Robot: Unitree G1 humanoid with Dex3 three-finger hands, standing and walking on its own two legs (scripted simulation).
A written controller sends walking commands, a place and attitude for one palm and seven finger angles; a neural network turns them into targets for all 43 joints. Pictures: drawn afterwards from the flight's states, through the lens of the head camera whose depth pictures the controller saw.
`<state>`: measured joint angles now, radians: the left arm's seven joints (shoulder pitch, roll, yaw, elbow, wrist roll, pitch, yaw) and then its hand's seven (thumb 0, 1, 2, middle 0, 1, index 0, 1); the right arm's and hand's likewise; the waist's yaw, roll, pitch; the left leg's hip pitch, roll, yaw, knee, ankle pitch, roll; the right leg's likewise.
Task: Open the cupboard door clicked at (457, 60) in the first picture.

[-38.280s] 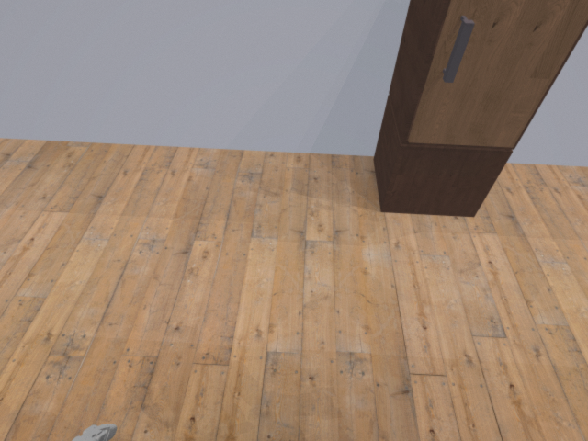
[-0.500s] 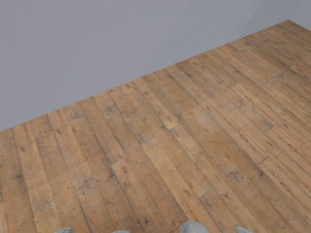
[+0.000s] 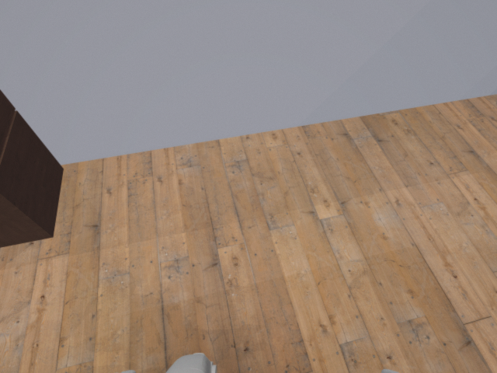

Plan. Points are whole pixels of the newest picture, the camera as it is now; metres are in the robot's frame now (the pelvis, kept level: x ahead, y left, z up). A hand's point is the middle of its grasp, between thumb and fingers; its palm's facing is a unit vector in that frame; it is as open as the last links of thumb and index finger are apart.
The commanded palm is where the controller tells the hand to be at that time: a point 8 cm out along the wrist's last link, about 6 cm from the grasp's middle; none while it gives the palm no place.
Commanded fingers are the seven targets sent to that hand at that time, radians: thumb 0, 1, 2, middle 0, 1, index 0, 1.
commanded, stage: turn to face it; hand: left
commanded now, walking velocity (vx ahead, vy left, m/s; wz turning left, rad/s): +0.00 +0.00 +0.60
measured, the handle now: out of the picture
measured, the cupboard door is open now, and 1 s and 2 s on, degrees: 41 41 41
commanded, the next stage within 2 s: take the last steps up to it in 1.40 s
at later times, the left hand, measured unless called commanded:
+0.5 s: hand out of the picture +0.05 +0.20 -0.15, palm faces +0.29 -0.91 -0.31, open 7.4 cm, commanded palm none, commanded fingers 0.00 0.90 0.90 -0.20 -0.30 -0.20 -0.30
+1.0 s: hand out of the picture -0.04 +0.22 -0.17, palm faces +0.58 -0.77 -0.27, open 7.4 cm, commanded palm none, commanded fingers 0.00 0.90 0.90 -0.20 -0.30 -0.20 -0.30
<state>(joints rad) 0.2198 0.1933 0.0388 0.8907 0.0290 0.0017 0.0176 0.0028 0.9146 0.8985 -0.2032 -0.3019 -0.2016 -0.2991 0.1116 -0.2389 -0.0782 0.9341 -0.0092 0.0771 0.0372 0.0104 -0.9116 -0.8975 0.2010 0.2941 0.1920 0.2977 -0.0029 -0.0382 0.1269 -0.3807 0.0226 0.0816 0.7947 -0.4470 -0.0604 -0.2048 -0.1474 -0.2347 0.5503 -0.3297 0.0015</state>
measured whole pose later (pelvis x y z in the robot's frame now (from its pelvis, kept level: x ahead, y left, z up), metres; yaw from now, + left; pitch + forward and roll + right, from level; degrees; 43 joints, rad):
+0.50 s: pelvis +0.01 -0.03 -0.01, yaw +18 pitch +1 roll +1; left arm 0.16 0.21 0.04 0.85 0.02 0.00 0.02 0.00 0.91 0.90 -0.20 -0.30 -0.20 -0.30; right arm 0.16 -0.25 -0.09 0.93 -0.02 0.07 0.02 0.01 -0.91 -0.90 0.21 0.29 0.20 0.30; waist -0.02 0.04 0.10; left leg -0.47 -0.04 -0.08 0.93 -0.46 -0.03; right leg -0.27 -0.06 -0.07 0.60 -0.34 0.00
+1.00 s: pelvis +0.02 -0.01 +0.00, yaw +35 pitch +1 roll -1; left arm 0.17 0.27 0.08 0.90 0.02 0.05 0.01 0.01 0.91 0.90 -0.20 -0.30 -0.20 -0.30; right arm 0.13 -0.22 -0.05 0.90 -0.03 0.03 0.01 0.01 -0.91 -0.90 0.21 0.29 0.20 0.30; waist 0.01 -0.03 0.10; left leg -0.30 -0.01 -0.02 0.53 -0.25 0.02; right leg -0.46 -0.09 -0.03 1.02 -0.45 0.08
